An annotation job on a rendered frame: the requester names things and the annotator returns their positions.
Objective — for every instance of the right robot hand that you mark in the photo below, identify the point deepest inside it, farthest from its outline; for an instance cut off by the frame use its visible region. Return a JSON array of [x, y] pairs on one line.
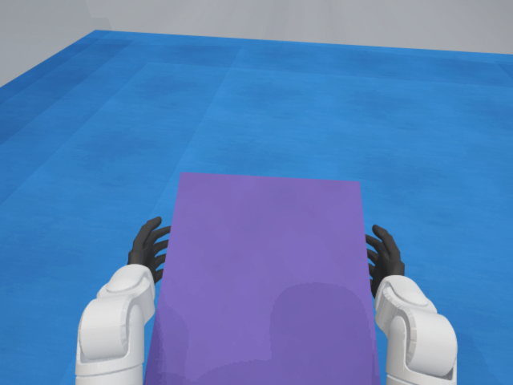
[[387, 260]]

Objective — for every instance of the right robot forearm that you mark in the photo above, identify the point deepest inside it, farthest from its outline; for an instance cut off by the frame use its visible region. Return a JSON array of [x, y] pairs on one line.
[[422, 345]]

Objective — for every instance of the carton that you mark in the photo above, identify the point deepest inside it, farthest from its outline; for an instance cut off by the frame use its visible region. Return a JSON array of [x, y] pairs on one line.
[[266, 282]]

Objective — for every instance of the left robot forearm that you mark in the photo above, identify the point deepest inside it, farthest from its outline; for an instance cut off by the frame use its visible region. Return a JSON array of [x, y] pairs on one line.
[[110, 343]]

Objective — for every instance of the left robot hand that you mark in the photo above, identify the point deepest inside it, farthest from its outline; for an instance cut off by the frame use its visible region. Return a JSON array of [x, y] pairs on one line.
[[143, 251]]

